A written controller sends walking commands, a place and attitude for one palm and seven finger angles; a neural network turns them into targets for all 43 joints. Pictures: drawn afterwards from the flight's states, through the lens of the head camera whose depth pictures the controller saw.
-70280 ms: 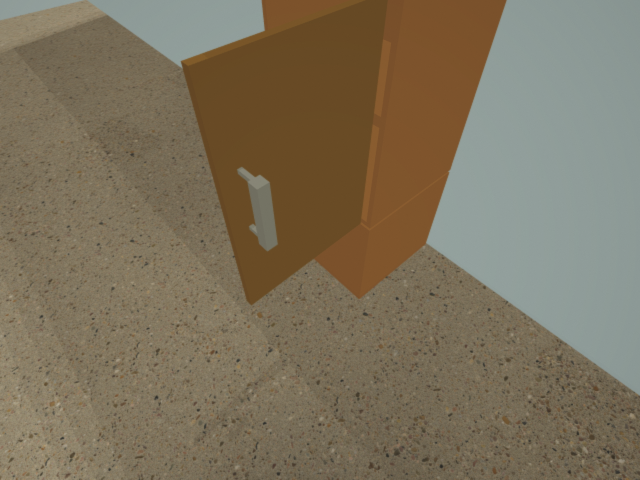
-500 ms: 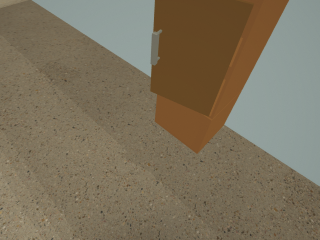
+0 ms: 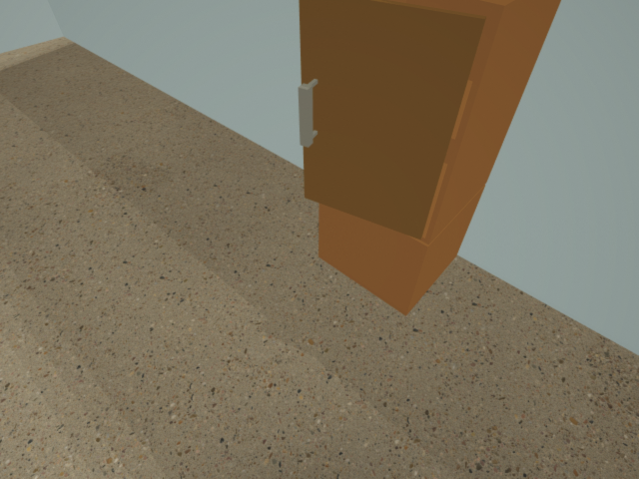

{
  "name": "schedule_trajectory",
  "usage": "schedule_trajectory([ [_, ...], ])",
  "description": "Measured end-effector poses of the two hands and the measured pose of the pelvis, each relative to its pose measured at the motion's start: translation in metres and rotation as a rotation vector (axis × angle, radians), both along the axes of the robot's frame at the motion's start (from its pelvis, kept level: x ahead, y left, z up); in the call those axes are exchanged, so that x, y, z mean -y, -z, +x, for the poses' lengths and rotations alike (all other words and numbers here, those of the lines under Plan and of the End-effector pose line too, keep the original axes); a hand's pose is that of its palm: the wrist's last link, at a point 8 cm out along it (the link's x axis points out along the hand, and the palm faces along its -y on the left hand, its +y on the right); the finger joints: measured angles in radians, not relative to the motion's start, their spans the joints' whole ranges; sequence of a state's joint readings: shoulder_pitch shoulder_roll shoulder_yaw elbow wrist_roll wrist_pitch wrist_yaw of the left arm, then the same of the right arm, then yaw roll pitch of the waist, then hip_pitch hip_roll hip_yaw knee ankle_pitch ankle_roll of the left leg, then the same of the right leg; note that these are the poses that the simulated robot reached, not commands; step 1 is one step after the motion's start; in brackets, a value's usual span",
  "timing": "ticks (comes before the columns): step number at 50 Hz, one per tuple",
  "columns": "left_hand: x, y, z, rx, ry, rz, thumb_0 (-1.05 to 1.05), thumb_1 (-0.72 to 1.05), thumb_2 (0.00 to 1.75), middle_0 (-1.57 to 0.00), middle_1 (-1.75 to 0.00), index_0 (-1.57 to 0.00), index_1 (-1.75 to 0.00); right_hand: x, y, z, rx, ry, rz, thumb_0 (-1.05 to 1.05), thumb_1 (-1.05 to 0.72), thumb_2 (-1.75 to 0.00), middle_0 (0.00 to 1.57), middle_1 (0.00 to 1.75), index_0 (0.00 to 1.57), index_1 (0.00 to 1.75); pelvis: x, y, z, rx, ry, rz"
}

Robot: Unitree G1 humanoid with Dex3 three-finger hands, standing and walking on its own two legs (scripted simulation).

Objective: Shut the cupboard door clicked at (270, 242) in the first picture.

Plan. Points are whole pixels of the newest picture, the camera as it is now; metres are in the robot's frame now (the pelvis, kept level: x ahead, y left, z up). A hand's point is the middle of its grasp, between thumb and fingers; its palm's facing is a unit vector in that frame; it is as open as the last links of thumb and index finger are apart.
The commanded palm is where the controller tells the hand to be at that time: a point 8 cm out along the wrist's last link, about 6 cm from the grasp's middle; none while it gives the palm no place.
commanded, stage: let the arm hang, fingers relaxed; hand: left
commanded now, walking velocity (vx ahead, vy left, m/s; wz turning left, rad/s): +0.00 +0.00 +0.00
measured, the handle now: (310, 113) +0.96 +0.08 -0.03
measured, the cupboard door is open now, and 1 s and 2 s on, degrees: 13 13 13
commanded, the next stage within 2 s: look to check the result in 0.26 s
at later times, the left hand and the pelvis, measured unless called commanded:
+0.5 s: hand out of the picture +0.03 +0.19 -0.17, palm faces +0.00 -0.97 -0.24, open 7.4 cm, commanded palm none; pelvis +0.01 -0.01 +0.00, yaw +0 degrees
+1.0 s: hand out of the picture +0.06 +0.19 -0.17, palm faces +0.00 -0.97 -0.25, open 7.4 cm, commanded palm none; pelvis +0.03 -0.01 +0.00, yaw +0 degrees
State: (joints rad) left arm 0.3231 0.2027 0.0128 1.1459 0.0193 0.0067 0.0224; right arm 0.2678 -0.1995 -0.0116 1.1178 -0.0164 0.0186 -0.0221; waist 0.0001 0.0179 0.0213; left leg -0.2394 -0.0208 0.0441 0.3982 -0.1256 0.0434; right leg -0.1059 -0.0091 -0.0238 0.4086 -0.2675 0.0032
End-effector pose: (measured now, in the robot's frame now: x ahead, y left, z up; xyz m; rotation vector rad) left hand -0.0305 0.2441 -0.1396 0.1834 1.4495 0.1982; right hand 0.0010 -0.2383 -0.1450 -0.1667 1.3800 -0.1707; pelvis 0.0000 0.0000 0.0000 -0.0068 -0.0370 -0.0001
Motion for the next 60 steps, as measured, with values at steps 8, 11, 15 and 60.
schedule_trajectory([
  [8,0.012,0.003,0.039,0.098,0.031,-0.024,0.00,0.91,0.90,-0.20,-0.30,-0.20,-0.30,0.011,-0.005,0.018,0.054,-0.006,-0.021,0.00,-0.91,-0.89,0.20,0.30,0.20,0.29,0.005,0.000,0.002,0.003,0.001,0.001],
  [11,0.014,0.003,0.048,0.113,0.039,-0.028,0.00,0.91,0.90,-0.20,-0.30,-0.20,-0.30,0.015,-0.007,0.021,0.059,-0.008,-0.029,0.00,-0.91,-0.89,0.20,0.30,0.20,0.29,0.007,-0.001,0.003,0.003,0.001,0.000],
  [15,0.014,0.003,0.055,0.117,0.044,-0.026,0.00,0.91,0.90,-0.20,-0.30,-0.20,-0.30,0.019,-0.009,0.023,0.053,-0.010,-0.036,0.00,-0.91,-0.89,0.20,0.30,0.20,0.29,0.009,-0.001,0.006,0.002,0.001,-0.001],
  [60,0.005,0.009,0.074,0.124,-0.049,0.011,0.00,0.91,0.90,-0.20,-0.30,-0.20,-0.30,0.014,0.002,0.071,0.016,-0.089,-0.023,0.00,-0.91,-0.89,0.20,0.30,0.20,0.29,0.009,0.009,0.030,-0.018,-0.083,-0.008],
])
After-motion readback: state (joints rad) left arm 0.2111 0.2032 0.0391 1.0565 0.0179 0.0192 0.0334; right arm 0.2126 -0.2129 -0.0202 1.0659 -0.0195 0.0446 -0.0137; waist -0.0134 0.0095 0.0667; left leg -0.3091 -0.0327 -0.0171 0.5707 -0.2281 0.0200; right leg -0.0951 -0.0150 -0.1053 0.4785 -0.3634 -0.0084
